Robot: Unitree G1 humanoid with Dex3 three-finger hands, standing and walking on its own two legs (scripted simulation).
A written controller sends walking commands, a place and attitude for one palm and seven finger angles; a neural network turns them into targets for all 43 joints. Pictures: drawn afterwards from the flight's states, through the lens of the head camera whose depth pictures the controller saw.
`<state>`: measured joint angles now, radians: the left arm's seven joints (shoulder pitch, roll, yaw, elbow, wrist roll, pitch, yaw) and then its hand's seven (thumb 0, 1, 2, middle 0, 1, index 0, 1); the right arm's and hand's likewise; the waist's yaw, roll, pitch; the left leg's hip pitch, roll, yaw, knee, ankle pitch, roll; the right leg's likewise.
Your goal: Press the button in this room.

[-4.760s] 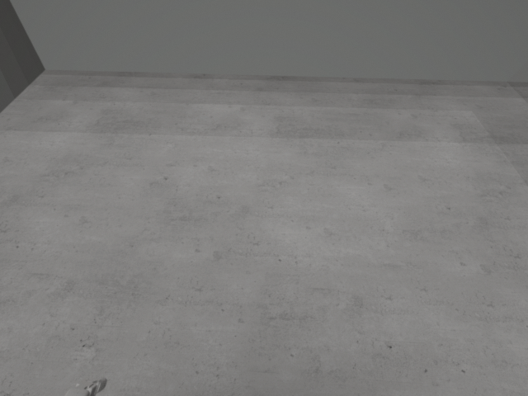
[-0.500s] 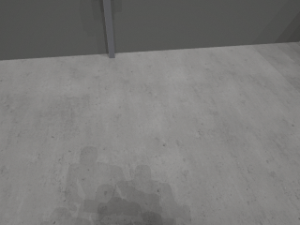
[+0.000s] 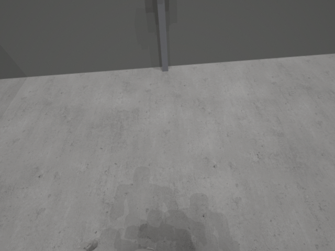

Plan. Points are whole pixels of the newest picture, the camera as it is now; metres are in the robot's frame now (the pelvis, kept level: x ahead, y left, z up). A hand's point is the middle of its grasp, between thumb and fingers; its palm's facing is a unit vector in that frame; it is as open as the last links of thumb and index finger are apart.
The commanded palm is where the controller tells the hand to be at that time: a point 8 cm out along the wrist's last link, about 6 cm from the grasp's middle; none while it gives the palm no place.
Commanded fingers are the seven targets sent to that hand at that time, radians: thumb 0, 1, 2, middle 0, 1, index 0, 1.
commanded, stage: turn or walk to find it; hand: left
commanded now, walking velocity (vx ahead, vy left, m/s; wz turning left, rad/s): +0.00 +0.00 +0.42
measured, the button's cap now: out of the picture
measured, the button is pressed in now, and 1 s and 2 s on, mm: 0 0 0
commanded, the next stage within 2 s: none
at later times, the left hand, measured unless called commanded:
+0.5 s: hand out of the picture -0.05 +0.26 -0.18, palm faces +0.29 -0.92 -0.26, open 7.4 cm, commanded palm none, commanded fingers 0.00 0.90 0.90 -0.20 -0.30 -0.20 -0.30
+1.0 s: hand out of the picture -0.05 +0.20 -0.15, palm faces +0.46 -0.85 -0.25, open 7.4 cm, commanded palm none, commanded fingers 0.00 0.90 0.90 -0.20 -0.30 -0.20 -0.30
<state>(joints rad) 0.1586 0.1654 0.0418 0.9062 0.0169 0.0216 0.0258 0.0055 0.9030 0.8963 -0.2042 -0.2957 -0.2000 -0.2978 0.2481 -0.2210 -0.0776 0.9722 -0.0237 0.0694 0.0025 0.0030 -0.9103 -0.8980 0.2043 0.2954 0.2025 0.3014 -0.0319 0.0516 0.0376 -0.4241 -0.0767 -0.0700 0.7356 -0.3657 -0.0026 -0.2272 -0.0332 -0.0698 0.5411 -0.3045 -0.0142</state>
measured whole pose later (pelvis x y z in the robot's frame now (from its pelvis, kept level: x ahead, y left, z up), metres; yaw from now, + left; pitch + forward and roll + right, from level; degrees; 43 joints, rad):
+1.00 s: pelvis -0.03 +0.00 +0.01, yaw +27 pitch -1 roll +2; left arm 0.22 0.16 0.03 0.92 0.02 0.01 0.02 0.01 0.90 0.90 -0.21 -0.30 -0.20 -0.30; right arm 0.23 -0.25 -0.08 0.99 -0.02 0.09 0.02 0.00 -0.91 -0.90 0.20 0.29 0.20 0.30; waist -0.01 0.03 0.06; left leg -0.45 0.02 -0.01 1.07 -0.40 -0.06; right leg -0.21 -0.09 -0.18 0.50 -0.27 -0.02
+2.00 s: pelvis -0.08 -0.01 +0.01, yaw +52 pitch -1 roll +2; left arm 0.22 0.17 0.04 0.94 0.03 0.01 0.02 0.01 0.90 0.90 -0.21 -0.30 -0.20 -0.30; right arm 0.24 -0.25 -0.08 0.99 -0.02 0.09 0.01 0.00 -0.91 -0.90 0.20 0.29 0.20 0.30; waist -0.01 0.02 0.07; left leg -0.43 0.03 -0.01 1.00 -0.42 -0.07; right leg -0.20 -0.10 -0.16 0.51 -0.29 0.00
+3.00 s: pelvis -0.15 -0.02 -0.01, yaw +78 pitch +0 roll +0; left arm 0.24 0.22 0.06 0.96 0.02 0.03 0.02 0.01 0.90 0.90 -0.21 -0.30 -0.20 -0.30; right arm 0.20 -0.23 -0.06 0.97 -0.02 0.05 0.01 0.00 -0.91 -0.90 0.20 0.29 0.20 0.30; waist 0.01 -0.03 0.08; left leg -0.27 0.03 0.06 0.60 -0.32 -0.01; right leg -0.29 -0.18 -0.22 0.68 -0.37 0.05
